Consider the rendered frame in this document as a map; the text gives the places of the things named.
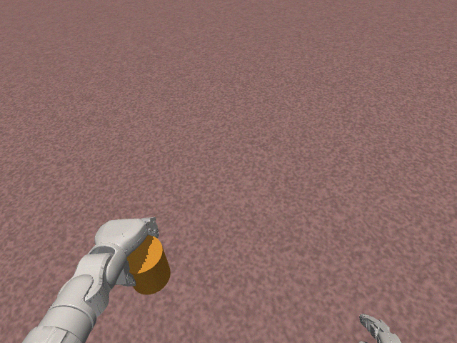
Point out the left robot hand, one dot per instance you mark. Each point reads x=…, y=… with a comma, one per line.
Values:
x=128, y=234

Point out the right robot hand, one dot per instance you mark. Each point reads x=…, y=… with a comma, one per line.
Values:
x=378, y=329

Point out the left robot arm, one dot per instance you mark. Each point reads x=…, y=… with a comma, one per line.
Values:
x=72, y=316

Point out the mug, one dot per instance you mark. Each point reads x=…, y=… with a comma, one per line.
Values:
x=149, y=266

